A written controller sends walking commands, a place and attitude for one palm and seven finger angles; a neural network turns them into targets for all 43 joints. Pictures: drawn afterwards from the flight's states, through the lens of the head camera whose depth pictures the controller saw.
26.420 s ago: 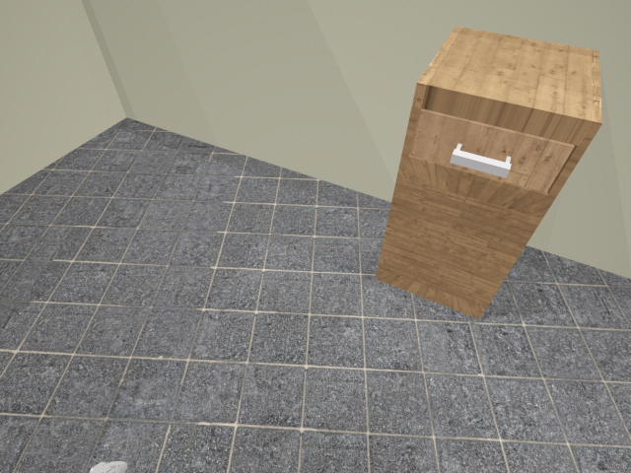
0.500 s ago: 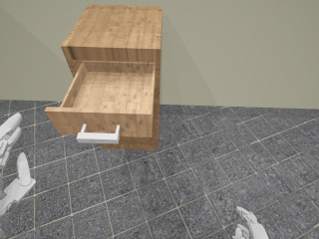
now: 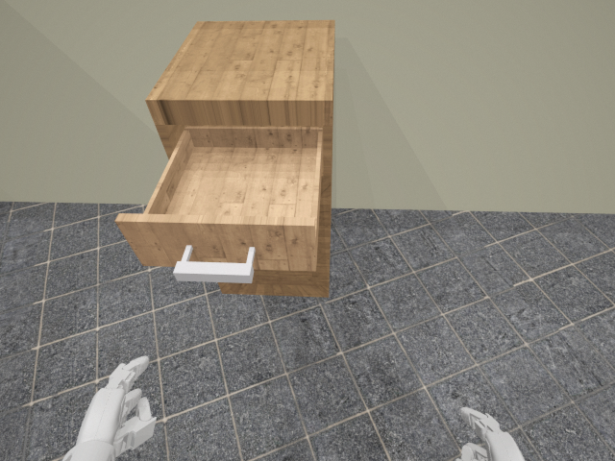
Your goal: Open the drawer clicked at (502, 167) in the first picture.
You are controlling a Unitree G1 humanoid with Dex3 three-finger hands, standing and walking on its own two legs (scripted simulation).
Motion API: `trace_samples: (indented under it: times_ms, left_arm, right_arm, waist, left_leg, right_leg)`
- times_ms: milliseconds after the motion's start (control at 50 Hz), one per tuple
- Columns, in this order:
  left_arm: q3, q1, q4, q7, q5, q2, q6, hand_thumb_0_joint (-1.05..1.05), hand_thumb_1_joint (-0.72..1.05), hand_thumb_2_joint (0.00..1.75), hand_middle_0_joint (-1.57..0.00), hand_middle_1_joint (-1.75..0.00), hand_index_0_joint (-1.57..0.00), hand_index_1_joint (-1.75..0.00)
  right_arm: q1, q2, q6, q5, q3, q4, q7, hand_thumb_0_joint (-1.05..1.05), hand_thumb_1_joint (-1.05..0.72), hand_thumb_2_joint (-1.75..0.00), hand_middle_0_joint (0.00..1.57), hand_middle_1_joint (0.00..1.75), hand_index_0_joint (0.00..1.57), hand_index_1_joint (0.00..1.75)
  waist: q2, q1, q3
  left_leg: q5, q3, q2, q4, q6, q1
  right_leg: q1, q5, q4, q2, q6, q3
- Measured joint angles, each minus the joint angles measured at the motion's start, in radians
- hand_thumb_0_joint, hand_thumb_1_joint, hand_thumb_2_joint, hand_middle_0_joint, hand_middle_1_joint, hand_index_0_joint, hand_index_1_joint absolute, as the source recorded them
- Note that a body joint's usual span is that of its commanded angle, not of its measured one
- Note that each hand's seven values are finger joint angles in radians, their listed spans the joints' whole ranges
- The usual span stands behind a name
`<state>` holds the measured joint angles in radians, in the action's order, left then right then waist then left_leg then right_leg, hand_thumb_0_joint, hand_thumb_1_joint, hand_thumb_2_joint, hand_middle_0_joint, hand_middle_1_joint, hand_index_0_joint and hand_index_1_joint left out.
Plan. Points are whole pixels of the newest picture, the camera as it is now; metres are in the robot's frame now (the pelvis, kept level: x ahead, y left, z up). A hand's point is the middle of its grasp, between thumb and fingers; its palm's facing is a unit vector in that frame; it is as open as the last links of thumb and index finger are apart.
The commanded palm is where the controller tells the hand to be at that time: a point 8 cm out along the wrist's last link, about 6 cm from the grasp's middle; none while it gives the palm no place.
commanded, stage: let the arm hang, fingers relaxed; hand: left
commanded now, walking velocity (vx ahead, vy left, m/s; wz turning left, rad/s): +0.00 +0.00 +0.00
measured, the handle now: (217, 261) +0.46 +0.21 -0.08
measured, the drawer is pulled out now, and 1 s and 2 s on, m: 0.30 0.30 0.30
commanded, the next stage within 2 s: look to check the result in 0.94 s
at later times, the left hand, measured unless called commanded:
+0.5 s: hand out of the picture -0.07 +0.17 -0.16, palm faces +0.02 -0.98 -0.20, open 7.3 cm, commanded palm none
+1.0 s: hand out of the picture -0.03 +0.14 -0.16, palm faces +0.04 -0.99 -0.15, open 7.3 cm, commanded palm none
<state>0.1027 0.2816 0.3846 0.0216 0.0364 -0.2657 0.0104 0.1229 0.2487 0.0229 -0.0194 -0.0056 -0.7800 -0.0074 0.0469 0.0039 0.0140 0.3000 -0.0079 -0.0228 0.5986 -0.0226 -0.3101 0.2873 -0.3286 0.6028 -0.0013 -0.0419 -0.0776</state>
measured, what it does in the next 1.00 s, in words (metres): stands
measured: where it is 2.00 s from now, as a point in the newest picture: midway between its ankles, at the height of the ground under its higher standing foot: outside the picture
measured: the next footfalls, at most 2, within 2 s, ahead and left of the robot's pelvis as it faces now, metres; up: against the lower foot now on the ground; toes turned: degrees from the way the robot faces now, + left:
none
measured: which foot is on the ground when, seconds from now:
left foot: down 0.00-1.00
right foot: down 0.00-1.00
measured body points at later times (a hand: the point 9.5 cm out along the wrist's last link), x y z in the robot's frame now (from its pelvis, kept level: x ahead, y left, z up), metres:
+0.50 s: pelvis -0.02 +0.00 +0.01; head +0.01 -0.01 +0.46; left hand -0.06 +0.22 -0.14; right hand -0.07 -0.20 -0.15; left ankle +0.01 +0.11 -0.73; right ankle -0.01 -0.09 -0.73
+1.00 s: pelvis -0.01 -0.01 +0.01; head +0.00 -0.01 +0.46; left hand -0.03 +0.19 -0.15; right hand -0.05 -0.20 -0.15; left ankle +0.01 +0.11 -0.73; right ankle -0.01 -0.09 -0.73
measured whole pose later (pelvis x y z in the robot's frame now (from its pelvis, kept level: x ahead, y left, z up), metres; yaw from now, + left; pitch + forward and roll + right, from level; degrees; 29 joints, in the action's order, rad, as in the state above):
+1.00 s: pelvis -0.01 -0.01 +0.01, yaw -1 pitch -2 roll +0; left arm 0.01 0.32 1.13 0.03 0.01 -0.10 0.00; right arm 0.34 0.09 -0.01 -0.02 0.00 -1.13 0.05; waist 0.01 0.00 0.06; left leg 0.22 -0.01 0.01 0.45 -0.01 -0.20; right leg 0.16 -0.23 0.43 -0.04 -0.05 -0.07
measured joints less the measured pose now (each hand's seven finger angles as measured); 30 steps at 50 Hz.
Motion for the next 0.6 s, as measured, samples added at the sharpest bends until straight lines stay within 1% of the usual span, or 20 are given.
trace_samples:
  times_ms: [60, 100, 120, 140, 200, 280, 380, 480, 600]
  left_arm:
    - [-0.058, -0.024, 0.278, -0.011, -0.003, 0.057, 0.051, 0.01, 0.91, 0.9, -0.19, -0.3, -0.2, -0.3]
    - [-0.092, -0.017, 0.408, -0.018, -0.009, 0.094, 0.06, 0.01, 0.91, 0.9, -0.19, -0.3, -0.2, -0.29]
    - [-0.084, -0.014, 0.455, -0.006, -0.016, 0.107, 0.056, 0.01, 0.94, 0.89, -0.19, -0.3, -0.2, -0.3]
    - [-0.072, -0.013, 0.492, 0.005, -0.019, 0.104, 0.05, 0.0, 0.97, 0.89, -0.2, -0.3, -0.21, -0.3]
    - [-0.075, 0.001, 0.58, -0.003, -0.02, 0.084, 0.034, -0.01, 1.0, 0.89, -0.2, -0.3, -0.21, -0.3]
    - [-0.084, 0.032, 0.667, -0.009, -0.022, 0.079, 0.023, 0.0, 0.98, 0.89, -0.2, -0.3, -0.21, -0.3]
    - [-0.092, 0.06, 0.738, -0.005, -0.024, 0.093, 0.016, 0.0, 0.94, 0.89, -0.2, -0.3, -0.21, -0.3]
    - [-0.096, 0.064, 0.766, 0.001, -0.025, 0.118, 0.009, 0.01, 0.92, 0.89, -0.19, -0.3, -0.2, -0.3]
    - [-0.097, 0.046, 0.763, 0.005, -0.024, 0.149, 0.0, 0.01, 0.91, 0.9, -0.19, -0.3, -0.2, -0.3]
  right_arm:
    - [0.03, -0.029, -0.028, -0.004, 0.006, -0.049, 0.01, 0.01, -0.9, -0.9, 0.2, 0.3, 0.2, 0.3]
    - [0.059, -0.046, -0.038, -0.005, 0.012, -0.09, 0.017, 0.01, -0.9, -0.9, 0.2, 0.29, 0.2, 0.3]
    - [0.076, -0.054, -0.041, -0.005, 0.014, -0.113, 0.021, 0.01, -0.9, -0.9, 0.2, 0.29, 0.2, 0.3]
    - [0.095, -0.063, -0.043, -0.004, 0.017, -0.137, 0.025, 0.01, -0.91, -0.9, 0.2, 0.29, 0.2, 0.3]
    - [0.144, -0.08, -0.053, -0.004, 0.019, -0.206, 0.033, 0.01, -0.91, -0.9, 0.2, 0.29, 0.2, 0.3]
    - [0.193, -0.091, -0.057, -0.001, 0.016, -0.271, 0.042, 0.01, -0.91, -0.9, 0.2, 0.29, 0.2, 0.3]
    - [0.228, -0.105, -0.054, 0.002, 0.013, -0.316, 0.048, 0.01, -0.91, -0.9, 0.2, 0.29, 0.2, 0.3]
    - [0.237, -0.126, -0.047, 0.003, 0.013, -0.339, 0.05, 0.01, -0.91, -0.9, 0.2, 0.29, 0.2, 0.3]
    - [0.229, -0.153, -0.042, 0.001, 0.013, -0.344, 0.048, 0.01, -0.91, -0.9, 0.2, 0.29, 0.2, 0.3]
  waist:
    - [-0.036, -0.019, 0.028]
    - [-0.06, -0.022, 0.048]
    - [-0.068, -0.02, 0.057]
    - [-0.075, -0.014, 0.065]
    - [-0.079, 0.003, 0.08]
    - [-0.062, 0.008, 0.089]
    - [-0.037, 0.002, 0.089]
    - [-0.022, -0.003, 0.077]
    - [-0.021, -0.006, 0.054]
  left_leg:
    - [0.001, -0.003, 0.001, -0.004, 0.004, 0.029]
    - [-0.008, -0.004, 0.007, -0.024, 0.005, 0.052]
    - [-0.015, -0.001, 0.011, -0.036, 0.006, 0.06]
    - [-0.023, 0.003, 0.016, -0.048, 0.007, 0.066]
    - [-0.048, 0.01, 0.024, -0.087, 0.01, 0.08]
    - [-0.071, 0.01, 0.026, -0.122, 0.009, 0.092]
    - [-0.087, 0.002, 0.022, -0.148, 0.005, 0.104]
    - [-0.094, -0.004, 0.019, -0.156, 0.004, 0.111]
    - [-0.092, -0.007, 0.019, -0.15, 0.006, 0.109]
  right_leg:
    - [-0.025, -0.002, 0.001, -0.001, -0.001, 0.003]
    - [-0.05, 0.011, -0.026, -0.007, 0.001, 0.005]
    - [-0.062, 0.023, -0.047, -0.013, 0.0, 0.003]
    - [-0.074, 0.036, -0.07, -0.018, -0.003, -0.001]
    - [-0.101, 0.073, -0.134, -0.029, -0.007, -0.007]
    - [-0.118, 0.104, -0.182, -0.032, -0.005, -0.007]
    - [-0.123, 0.117, -0.198, -0.028, -0.002, 0.0]
    - [-0.123, 0.117, -0.192, -0.025, -0.001, 0.006]
    - [-0.115, 0.111, -0.176, -0.024, -0.003, 0.009]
